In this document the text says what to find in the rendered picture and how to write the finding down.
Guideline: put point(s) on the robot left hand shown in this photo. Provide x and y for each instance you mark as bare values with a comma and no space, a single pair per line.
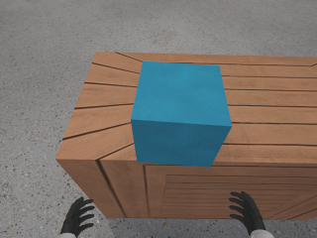
73,220

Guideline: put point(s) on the carton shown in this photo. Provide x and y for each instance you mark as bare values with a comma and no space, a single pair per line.
180,114

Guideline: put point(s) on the robot right hand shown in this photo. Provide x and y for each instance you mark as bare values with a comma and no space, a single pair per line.
252,218

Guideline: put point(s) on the pedestal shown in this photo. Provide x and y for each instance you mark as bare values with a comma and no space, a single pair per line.
270,152

